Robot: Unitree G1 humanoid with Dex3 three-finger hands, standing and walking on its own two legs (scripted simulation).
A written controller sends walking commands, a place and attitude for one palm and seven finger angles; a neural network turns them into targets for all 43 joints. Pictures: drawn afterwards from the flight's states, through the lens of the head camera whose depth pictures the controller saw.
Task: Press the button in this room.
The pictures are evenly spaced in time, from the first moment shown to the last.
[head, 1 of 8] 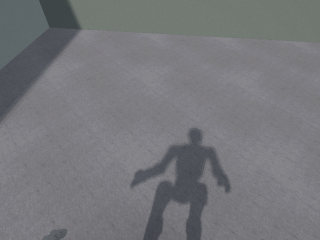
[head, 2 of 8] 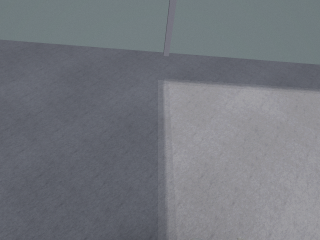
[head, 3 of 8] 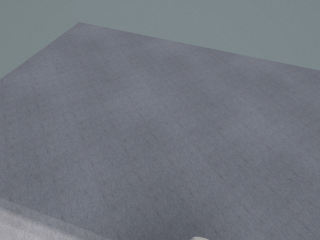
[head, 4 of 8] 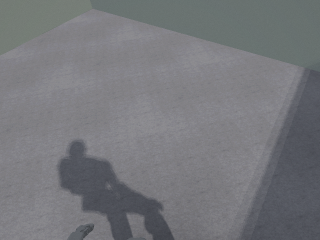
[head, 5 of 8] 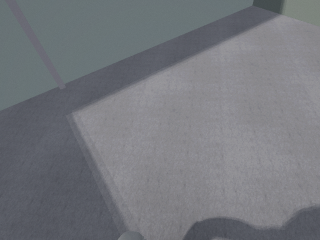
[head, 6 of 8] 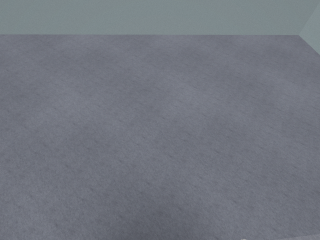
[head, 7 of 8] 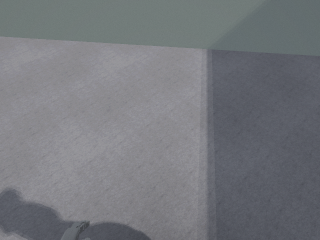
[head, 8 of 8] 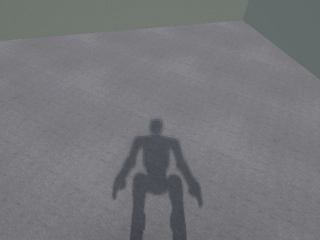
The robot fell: no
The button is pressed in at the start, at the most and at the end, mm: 0 0 0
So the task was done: no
